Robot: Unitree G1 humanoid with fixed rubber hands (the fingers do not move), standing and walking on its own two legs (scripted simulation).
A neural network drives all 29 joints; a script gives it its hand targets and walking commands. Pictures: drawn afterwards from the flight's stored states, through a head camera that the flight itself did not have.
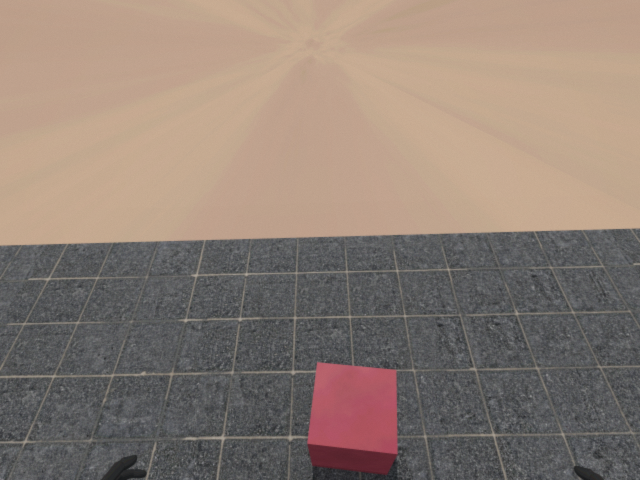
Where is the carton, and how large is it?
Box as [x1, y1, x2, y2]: [307, 362, 397, 474]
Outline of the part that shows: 317,362 307,442 312,465 386,474 397,453 395,370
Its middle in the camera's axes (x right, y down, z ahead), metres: +0.09 +0.49 +1.07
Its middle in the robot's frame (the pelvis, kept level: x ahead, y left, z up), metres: +0.38 -0.02 -0.66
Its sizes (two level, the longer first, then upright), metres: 0.210 0.200 0.250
